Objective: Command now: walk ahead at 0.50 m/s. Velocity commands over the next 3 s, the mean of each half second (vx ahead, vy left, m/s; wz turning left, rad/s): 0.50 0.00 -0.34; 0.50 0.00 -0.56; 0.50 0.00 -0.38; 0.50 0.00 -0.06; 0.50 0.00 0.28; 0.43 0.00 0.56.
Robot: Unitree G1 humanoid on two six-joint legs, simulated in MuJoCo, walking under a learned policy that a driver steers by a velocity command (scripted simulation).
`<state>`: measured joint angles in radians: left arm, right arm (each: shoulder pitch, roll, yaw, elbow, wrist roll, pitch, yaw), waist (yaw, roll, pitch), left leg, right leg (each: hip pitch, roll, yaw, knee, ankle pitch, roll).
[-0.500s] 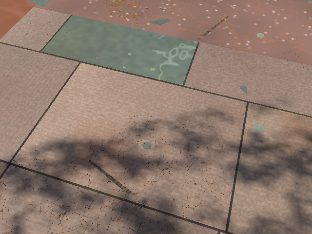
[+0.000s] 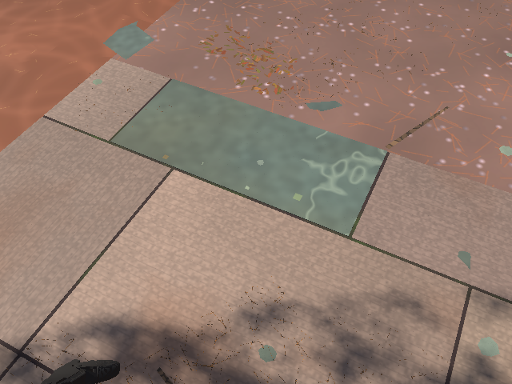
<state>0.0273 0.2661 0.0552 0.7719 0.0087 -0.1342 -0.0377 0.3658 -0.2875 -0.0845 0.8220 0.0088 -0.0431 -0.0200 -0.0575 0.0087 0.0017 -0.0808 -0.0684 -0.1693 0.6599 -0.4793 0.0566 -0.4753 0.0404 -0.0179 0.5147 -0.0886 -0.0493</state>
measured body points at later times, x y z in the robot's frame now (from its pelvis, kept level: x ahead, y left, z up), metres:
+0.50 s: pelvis +0.27 +0.00 +0.01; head +0.30 +0.00 +0.46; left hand +0.35 +0.28 -0.12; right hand +0.46 -0.28 -0.05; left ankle +0.38 +0.10 -0.72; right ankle +0.12 -0.10 -0.69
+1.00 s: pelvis +0.50 -0.13 -0.01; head +0.54 -0.16 +0.44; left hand +0.82 -0.03 -0.08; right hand +0.38 -0.40 -0.13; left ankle +0.40 +0.10 -0.66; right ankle +0.55 -0.24 -0.72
